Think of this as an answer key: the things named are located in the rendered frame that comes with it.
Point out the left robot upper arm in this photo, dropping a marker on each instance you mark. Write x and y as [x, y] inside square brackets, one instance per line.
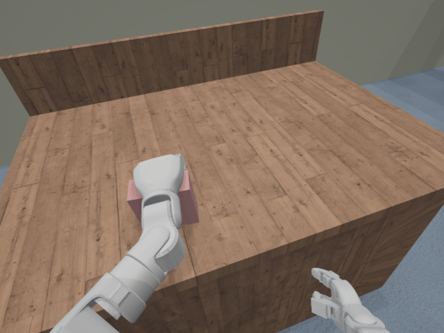
[88, 321]

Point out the right robot forearm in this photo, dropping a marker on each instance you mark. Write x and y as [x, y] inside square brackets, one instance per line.
[356, 318]

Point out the table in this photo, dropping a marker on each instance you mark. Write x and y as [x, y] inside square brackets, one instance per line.
[293, 167]

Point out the right robot hand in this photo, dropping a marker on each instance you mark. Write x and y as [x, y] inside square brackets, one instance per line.
[342, 294]

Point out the left robot forearm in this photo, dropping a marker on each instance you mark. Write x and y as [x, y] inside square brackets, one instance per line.
[125, 290]

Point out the left robot hand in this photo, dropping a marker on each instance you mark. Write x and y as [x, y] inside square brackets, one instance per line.
[160, 173]

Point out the sponge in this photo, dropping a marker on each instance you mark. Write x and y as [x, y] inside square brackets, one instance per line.
[188, 204]

